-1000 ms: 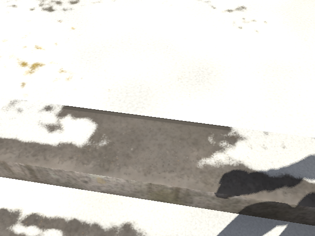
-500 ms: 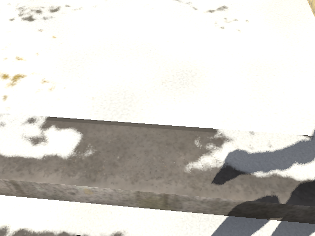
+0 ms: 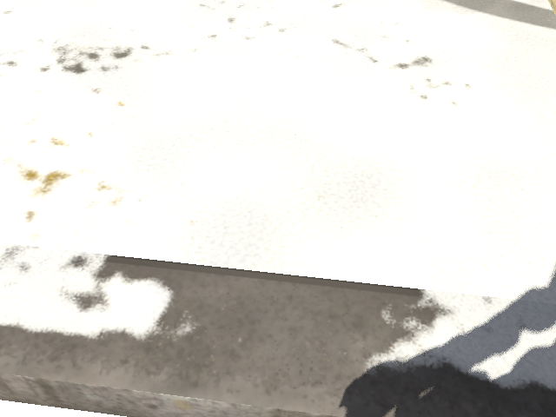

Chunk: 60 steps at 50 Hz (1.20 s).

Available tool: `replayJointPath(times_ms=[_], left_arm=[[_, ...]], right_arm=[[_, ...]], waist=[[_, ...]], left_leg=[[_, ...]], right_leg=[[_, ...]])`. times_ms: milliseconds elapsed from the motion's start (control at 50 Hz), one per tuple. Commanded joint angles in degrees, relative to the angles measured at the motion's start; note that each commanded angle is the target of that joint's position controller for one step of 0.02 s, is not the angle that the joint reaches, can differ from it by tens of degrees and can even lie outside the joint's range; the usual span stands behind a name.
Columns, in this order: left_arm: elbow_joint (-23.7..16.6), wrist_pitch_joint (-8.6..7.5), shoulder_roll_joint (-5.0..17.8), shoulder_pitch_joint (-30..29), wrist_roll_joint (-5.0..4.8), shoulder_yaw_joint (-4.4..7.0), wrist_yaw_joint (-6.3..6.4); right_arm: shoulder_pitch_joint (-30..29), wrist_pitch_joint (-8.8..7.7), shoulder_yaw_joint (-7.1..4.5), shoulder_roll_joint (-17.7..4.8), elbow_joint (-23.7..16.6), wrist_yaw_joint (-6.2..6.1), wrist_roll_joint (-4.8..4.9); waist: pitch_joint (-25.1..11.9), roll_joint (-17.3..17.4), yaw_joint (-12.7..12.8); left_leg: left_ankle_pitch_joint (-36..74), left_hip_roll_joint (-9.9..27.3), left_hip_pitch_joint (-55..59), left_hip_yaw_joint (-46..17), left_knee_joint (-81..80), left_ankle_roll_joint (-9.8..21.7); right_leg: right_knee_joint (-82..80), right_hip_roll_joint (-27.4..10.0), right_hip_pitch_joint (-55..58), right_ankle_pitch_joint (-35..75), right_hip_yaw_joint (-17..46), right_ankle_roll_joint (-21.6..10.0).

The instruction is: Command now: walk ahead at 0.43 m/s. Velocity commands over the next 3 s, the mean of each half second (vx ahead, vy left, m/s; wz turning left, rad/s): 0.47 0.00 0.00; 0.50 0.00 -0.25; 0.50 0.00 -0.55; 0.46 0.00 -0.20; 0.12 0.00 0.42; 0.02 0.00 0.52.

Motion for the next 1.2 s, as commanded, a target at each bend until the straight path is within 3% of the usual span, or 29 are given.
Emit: replayJointPath(times_ms=[20, 60, 100, 120, 140, 180, 220, 260, 280, 300, 320, 340, 380, 420, 480, 540, 580, 620, 700, 740, 760, 780, 800, 820, 860, 880, 920, 1060, 1200], left_arm=[[-10.41, 0.38, -4.88, -10.94, 1.05, -2.85, -0.01], [-13.65, 2.14, -7.49, -13.22, 0.64, -4.78, -1.05], [-16.30, 2.75, -4.76, -18.74, -1.33, -5.27, -0.45], [-18.20, 3.30, -1.44, -23.24, -2.55, -4.64, -0.27], [-18.69, 4.14, -1.60, -27.26, -1.49, -5.07, -0.51], [-16.69, 5.38, -3.10, -23.21, -0.49, -5.15, -1.40], [-15.28, 6.55, -2.62, -20.55, 0.38, -5.15, -1.82], [-13.70, 5.55, -0.38, -10.09, -0.02, -3.86, -0.02], [-9.36, 4.77, 2.11, 0.03, -1.31, -3.65, 0.72], [-3.56, 4.80, 6.77, 15.76, 0.48, -1.68, 1.81], [0.58, 3.95, 9.27, 25.88, 3.26, -0.27, 2.28], [3.11, 1.87, 8.49, 21.92, 2.85, 0.02, 2.78], [5.33, 0.95, -3.18, 5.74, 1.23, -2.21, 1.25], [7.63, 0.75, -10.32, -0.89, 2.12, -4.57, 0.53], [7.12, -0.05, -8.42, -2.83, 4.33, -3.97, 0.82], [11.84, -0.32, -6.66, 10.51, 6.64, -4.40, 1.69], [14.21, -1.24, -4.03, 17.73, 5.81, -4.52, 1.19], [11.65, -1.01, -3.17, 15.32, 3.11, -4.81, -1.04], [9.29, -3.88, 7.33, 17.10, 0.25, -2.43, -1.87], [8.92, -3.50, 8.80, 14.91, 1.29, -0.23, -1.87], [9.15, -4.06, -0.07, 25.23, 3.28, -2.16, -2.23], [9.79, -2.69, -3.24, 22.21, 1.74, -2.26, -2.84], [9.64, -2.14, -2.48, 16.22, 0.49, -0.70, -3.10], [8.86, -2.52, -2.52, 12.28, 0.35, -0.08, -2.25], [5.57, -2.26, -4.46, 6.36, 1.46, -1.20, -0.81], [4.32, -1.57, -5.82, 3.65, 1.37, -1.73, -0.58], [3.80, -0.62, -6.90, 0.96, 1.01, -1.93, -0.84], [-1.23, -2.51, -2.07, -14.21, -0.23, 0.00, -2.91], [-3.14, 0.72, -3.04, -22.17, -0.56, 0.48, -1.72]], right_arm=[[12.15, 2.12, 3.67, 4.70, 8.53, 1.55, -1.04], [4.14, 2.41, 4.41, 4.74, 7.41, 0.48, -2.35], [-0.87, 0.45, 4.47, 2.08, 5.84, 0.07, -3.93], [-1.21, -0.61, 4.37, 0.08, 4.58, 0.56, -3.42], [-1.30, -0.91, 4.08, -1.83, 2.82, 0.93, -0.94], [5.37, -1.95, 3.00, -9.75, 4.24, 2.15, 2.60], [10.66, -2.47, 1.18, -13.30, 6.15, 2.99, 3.60], [11.39, -1.57, -0.79, -14.28, 7.62, 4.31, 2.33], [19.33, -1.83, 0.43, -7.60, 7.20, 4.80, -1.53], [13.23, -1.05, 0.90, -5.34, 5.31, 5.49, -2.18], [4.92, -0.12, -0.09, -3.29, 5.67, 6.06, 1.08], [0.63, -0.40, -0.49, -2.91, 3.72, 5.10, 3.50], [-7.44, -0.13, 0.73, -0.25, -0.87, 2.38, 2.34], [-8.02, 2.20, 2.66, 3.33, -2.97, 1.16, 1.63], [-13.78, 3.15, 3.41, 3.23, -5.26, 1.52, 3.20], [-24.53, 2.24, 5.22, 3.07, -9.35, 1.38, 3.85], [-33.37, 2.58, 5.12, -0.66, -13.29, 0.27, 3.80], [-43.08, 5.00, 6.23, 1.31, -16.91, 0.92, 2.99], [-34.75, 4.65, 4.91, -0.98, -13.82, 2.53, 2.44], [-17.96, 3.15, 2.76, -5.20, -9.70, 1.65, 1.86], [-7.62, 2.71, 2.63, -7.87, -6.90, 1.23, 3.88], [8.04, 3.21, 0.88, -10.77, -1.19, 0.07, 1.54], [8.00, 1.02, -0.08, -12.66, 2.28, -0.54, 1.35], [-0.22, -0.48, 0.25, -11.27, 2.77, -1.04, 2.68], [-9.49, -0.21, 1.61, -2.00, 4.02, -1.15, 3.24], [-12.26, 0.14, 2.88, 3.20, 4.40, -1.36, 2.88], [-13.36, -0.94, 2.99, 5.30, 5.25, -2.36, 2.23], [-4.11, -2.91, 1.65, -2.00, 5.09, -3.19, -0.81], [4.58, -3.53, 0.61, -5.11, 8.50, -0.91, 0.93]], waist=[[7.39, 3.38, 1.13], [6.08, 5.15, 5.34], [4.90, 0.12, 6.56], [3.81, 1.06, 5.53], [2.64, 4.70, 5.28], [2.08, 10.25, 7.01], [2.07, 11.24, 5.51], [-6.61, 14.84, 8.03], [-21.07, 3.31, 6.76], [-21.37, -6.15, 14.31], [-11.26, -10.95, 17.43], [-1.45, -4.89, 14.01], [0.90, 3.54, 5.63], [-0.98, 6.70, -1.28], [2.71, 0.98, -2.30], [2.81, -1.77, 1.99], [1.18, 1.60, 5.60], [1.56, -2.63, 5.87], [-0.59, -7.65, 0.94], [-10.75, -6.68, -4.92], [-28.23, 10.74, -3.69], [-27.95, 18.71, -9.38], [-12.73, 15.12, -8.53], [-5.07, 10.34, -4.63], [-5.86, 0.52, 0.94], [-6.01, -1.36, 3.58], [-3.39, -0.34, 7.03], [-1.02, 4.58, 3.32], [5.03, 5.81, 1.90]], left_leg=[[6.21, 21.38, 13.38, -22.29, -12.58, 13.34], [0.68, 16.82, -0.73, -13.91, -17.94, 11.75], [-1.33, 11.43, -14.47, -6.85, -24.01, 9.67], [2.08, 9.83, -23.22, -5.21, -27.84, 9.02], [5.80, 8.96, -34.24, -3.45, -36.33, 10.89], [59.18, 14.18, -20.81, -4.78, -28.77, 14.76], [88.95, 18.00, 9.39, -5.08, -17.45, 13.32], [109.09, 18.07, 14.82, -2.24, -1.80, 11.79], [99.05, 13.70, -4.60, -6.66, 12.70, 8.27], [54.62, 4.34, -23.33, -8.69, 29.98, 6.18], [18.19, -4.34, -37.40, -16.25, 62.12, 4.86], [20.02, -2.36, -47.99, -20.06, 77.56, 6.43], [18.90, -1.91, -53.93, -19.40, 88.66, 11.19], [19.58, 1.52, -54.81, -16.67, 85.89, 13.75], [10.58, 4.43, -54.84, -6.60, 80.73, 13.03], [6.14, 6.10, -66.99, -5.44, 87.51, 13.03], [11.55, 9.12, -68.51, -3.42, 66.83, 10.62], [7.80, 8.76, -41.83, 2.00, 51.66, 7.41], [-1.21, -0.52, -29.54, 7.94, 35.92, 3.91], [16.13, 1.47, -8.85, -1.39, 30.65, 8.21], [15.27, 12.81, 20.44, -27.65, 19.99, 17.26], [6.76, 21.93, 23.70, -50.60, 2.08, 20.81], [-11.28, 20.77, 8.37, -51.84, -3.51, 15.36], [-15.20, 19.89, -2.84, -43.39, -2.89, 13.18], [4.31, 20.89, -5.76, -29.34, -1.14, 11.66], [11.39, 20.47, -7.64, -25.25, -2.33, 9.52], [18.37, 17.50, -9.27, -14.31, -5.61, 5.76], [36.63, 14.55, 3.18, 6.35, -17.27, 4.42], [52.30, 18.90, 21.57, 10.98, -20.77, 4.84]], right_leg=[[31.05, -2.67, -46.88, 5.32, 5.69, -8.78], [30.03, -4.25, -44.20, 3.91, -1.19, -8.69], [6.31, -7.78, -31.47, 14.62, -6.42, -6.53], [-3.99, -9.72, -20.05, 20.91, -7.57, -4.16], [-12.01, -7.88, -1.47, 16.96, -12.67, -1.21], [-16.57, -1.43, 3.41, 10.21, -18.05, 4.44], [-35.73, 0.14, -7.84, 3.15, -18.86, 4.87], [-46.06, 2.10, 8.42, 7.62, -15.08, 1.61], [-45.69, -4.40, 37.06, 20.33, 3.97, -7.55], [-64.03, -10.95, 48.56, 10.62, 24.92, -12.76], [-79.51, -18.24, 41.03, -1.67, 44.03, -14.34], [-79.26, -18.50, 32.55, -13.21, 41.83, -8.88], [-78.00, -18.13, 21.40, -0.46, 28.06, -8.57], [-80.35, -15.33, 16.19, 7.33, 14.85, -4.41], [-87.14, -10.76, 8.75, 6.26, -0.06, -1.86], [-88.91, -12.63, 18.24, 11.37, 2.12, -1.86], [-90.72, -13.77, 27.22, 14.23, 2.84, -0.66], [-101.20, -14.80, 8.74, 17.99, -0.55, -1.83], [-90.36, -18.11, 30.70, 79.48, -2.02, -2.98], [-70.54, -16.82, 31.59, 90.43, -2.89, 3.29], [-54.19, -9.96, 8.49, 61.29, 1.39, 4.11], [-28.84, -1.02, -0.77, 14.12, 6.13, 5.76], [-4.42, -1.52, -10.81, 20.08, 11.76, 5.23], [4.64, -3.00, -14.15, 22.54, 10.53, 5.02], [9.45, -4.66, -16.82, 21.22, 7.51, 2.74], [7.65, -6.45, -16.12, 20.86, 7.66, 1.81], [-0.68, -8.47, -17.24, 21.85, 6.85, 1.07], [-33.38, -10.17, -15.49, 31.19, 0.01, 4.29], [-58.37, -7.70, -9.47, 26.60, -4.85, 6.03]])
